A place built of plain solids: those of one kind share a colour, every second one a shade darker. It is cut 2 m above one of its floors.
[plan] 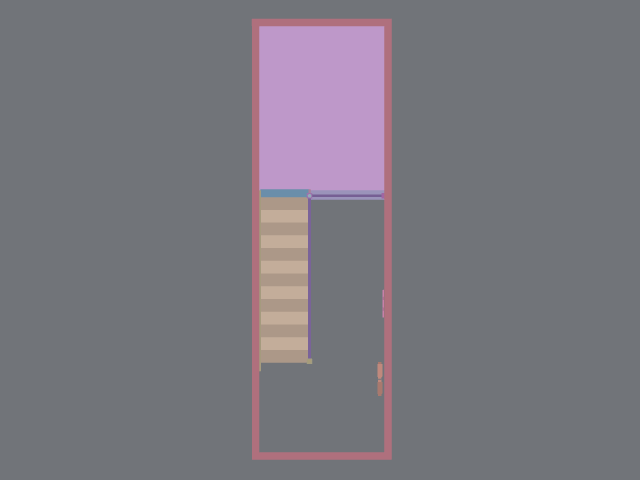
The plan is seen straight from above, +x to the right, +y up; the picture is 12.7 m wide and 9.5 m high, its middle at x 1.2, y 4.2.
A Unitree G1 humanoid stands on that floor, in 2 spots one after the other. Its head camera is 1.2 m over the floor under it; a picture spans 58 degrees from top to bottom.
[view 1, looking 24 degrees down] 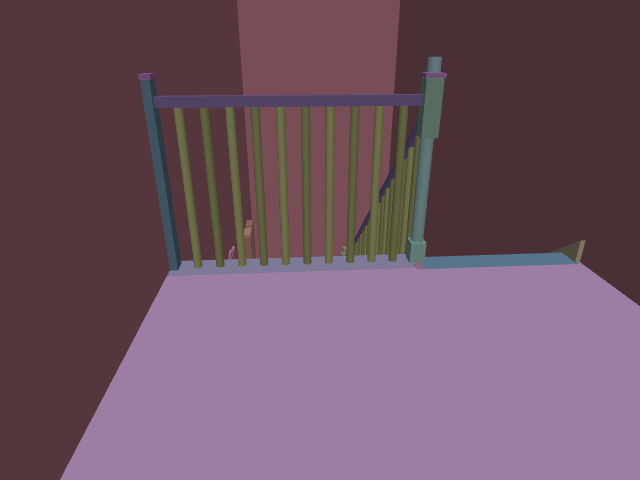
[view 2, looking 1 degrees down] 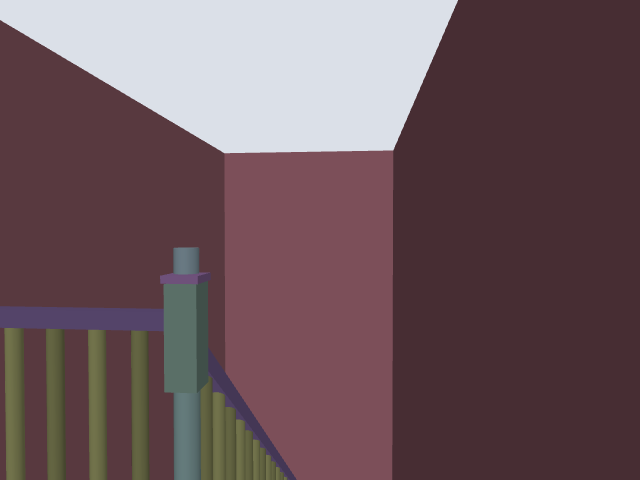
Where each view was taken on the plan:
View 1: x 1.75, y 7.43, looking -94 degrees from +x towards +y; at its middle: wall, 8.16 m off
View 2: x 0.50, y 6.29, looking -85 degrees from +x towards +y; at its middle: wall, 6.31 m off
